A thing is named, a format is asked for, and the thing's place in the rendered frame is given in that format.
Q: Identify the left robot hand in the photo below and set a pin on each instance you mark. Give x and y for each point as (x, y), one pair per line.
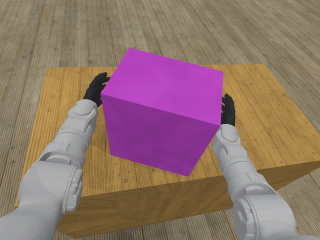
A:
(93, 93)

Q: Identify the carton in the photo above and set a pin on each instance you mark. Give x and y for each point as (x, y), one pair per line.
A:
(161, 112)

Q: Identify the robot right upper arm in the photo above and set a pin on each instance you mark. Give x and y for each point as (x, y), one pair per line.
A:
(265, 217)

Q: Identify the right robot hand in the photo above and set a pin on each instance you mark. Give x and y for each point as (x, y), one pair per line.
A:
(228, 115)

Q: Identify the robot left upper arm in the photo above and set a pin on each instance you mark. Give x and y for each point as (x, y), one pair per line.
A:
(50, 191)

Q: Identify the pedestal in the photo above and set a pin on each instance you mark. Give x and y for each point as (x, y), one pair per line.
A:
(119, 194)

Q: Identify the left robot forearm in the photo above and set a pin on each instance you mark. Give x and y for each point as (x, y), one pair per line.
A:
(72, 140)

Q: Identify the right robot forearm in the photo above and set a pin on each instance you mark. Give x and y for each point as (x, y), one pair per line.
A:
(238, 170)

